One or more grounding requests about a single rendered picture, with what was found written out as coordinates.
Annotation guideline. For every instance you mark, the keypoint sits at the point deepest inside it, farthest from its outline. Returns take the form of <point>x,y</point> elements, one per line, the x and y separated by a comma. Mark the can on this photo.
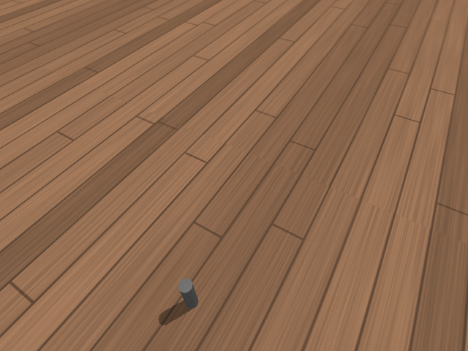
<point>188,293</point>

